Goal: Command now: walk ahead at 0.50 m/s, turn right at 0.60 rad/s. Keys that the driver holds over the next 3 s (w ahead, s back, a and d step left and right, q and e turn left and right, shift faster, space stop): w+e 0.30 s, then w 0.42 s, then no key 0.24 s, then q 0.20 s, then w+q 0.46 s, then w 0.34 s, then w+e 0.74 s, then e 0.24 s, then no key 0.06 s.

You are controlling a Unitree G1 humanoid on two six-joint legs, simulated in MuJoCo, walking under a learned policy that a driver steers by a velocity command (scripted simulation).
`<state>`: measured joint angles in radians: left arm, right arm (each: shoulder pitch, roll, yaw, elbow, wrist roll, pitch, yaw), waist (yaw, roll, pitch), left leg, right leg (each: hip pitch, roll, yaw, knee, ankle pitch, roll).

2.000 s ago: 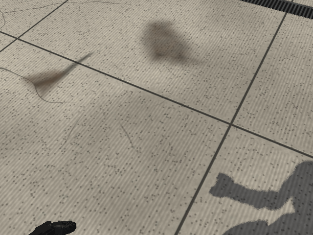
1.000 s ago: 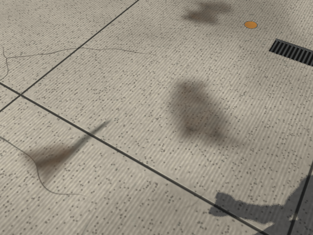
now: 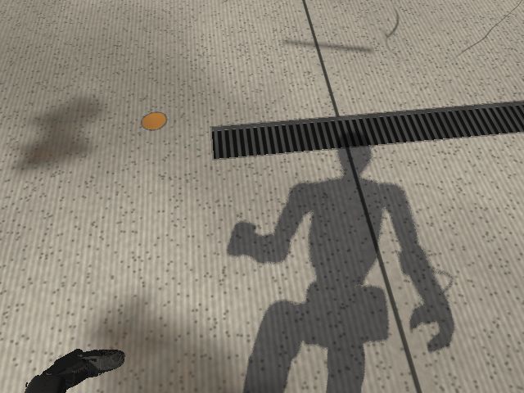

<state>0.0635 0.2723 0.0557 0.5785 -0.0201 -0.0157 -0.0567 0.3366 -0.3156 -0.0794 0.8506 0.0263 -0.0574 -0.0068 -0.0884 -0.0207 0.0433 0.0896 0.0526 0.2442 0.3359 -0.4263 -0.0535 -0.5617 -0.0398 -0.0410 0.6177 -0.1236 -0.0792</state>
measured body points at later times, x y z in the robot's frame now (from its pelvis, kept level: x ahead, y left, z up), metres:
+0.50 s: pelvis +0.29 -0.01 +0.00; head +0.31 -0.02 +0.45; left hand +0.40 +0.27 -0.10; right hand +0.46 -0.29 -0.07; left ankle +0.44 +0.07 -0.72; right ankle +0.14 -0.10 -0.72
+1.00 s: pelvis +0.52 -0.08 +0.01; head +0.55 -0.10 +0.45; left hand +0.80 +0.08 -0.07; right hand +0.46 -0.35 -0.13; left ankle +0.44 +0.08 -0.71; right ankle +0.61 -0.21 -0.72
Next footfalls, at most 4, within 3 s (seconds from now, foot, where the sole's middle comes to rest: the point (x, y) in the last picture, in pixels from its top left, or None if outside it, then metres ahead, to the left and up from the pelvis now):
0.02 right None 0.18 -0.10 -0.76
0.50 left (234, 382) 0.48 0.06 -0.76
0.96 right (339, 308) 0.65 -0.23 -0.76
1.40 left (248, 326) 0.62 0.02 -0.76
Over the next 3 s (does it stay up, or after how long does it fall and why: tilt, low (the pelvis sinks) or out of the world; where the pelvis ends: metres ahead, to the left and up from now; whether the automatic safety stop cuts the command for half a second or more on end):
stays up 1.35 -0.14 0.01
